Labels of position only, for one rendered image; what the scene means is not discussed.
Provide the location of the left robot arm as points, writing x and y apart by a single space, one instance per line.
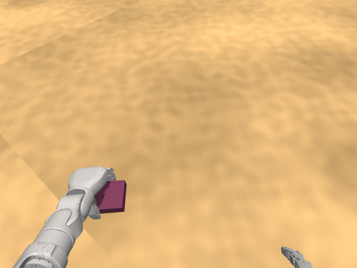
54 242

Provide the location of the right robot hand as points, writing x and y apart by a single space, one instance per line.
296 258

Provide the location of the left robot hand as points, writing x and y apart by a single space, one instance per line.
93 178

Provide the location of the small box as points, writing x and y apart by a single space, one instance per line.
111 197

